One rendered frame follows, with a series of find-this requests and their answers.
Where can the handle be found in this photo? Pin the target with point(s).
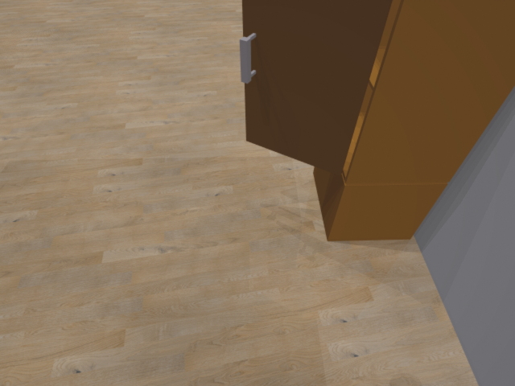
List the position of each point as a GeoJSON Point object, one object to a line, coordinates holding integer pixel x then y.
{"type": "Point", "coordinates": [245, 54]}

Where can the cupboard door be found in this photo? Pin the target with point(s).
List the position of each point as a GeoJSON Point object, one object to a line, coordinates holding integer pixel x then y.
{"type": "Point", "coordinates": [313, 60]}

